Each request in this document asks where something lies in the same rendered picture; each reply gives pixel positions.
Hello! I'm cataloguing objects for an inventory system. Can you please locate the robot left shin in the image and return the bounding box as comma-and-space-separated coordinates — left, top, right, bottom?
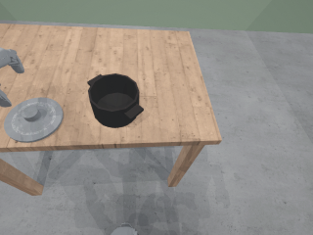
120, 223, 132, 228

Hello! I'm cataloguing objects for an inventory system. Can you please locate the left robot hand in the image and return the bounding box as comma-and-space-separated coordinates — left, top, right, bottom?
0, 47, 24, 108

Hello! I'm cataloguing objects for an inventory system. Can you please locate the pot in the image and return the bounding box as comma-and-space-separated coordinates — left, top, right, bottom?
87, 73, 144, 128

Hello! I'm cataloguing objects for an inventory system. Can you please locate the lid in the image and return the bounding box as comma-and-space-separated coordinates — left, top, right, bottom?
4, 97, 64, 143

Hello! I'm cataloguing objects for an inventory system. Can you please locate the knob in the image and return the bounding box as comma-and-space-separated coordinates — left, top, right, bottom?
22, 106, 41, 122

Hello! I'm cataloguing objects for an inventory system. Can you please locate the table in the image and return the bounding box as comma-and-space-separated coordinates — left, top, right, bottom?
0, 23, 222, 196

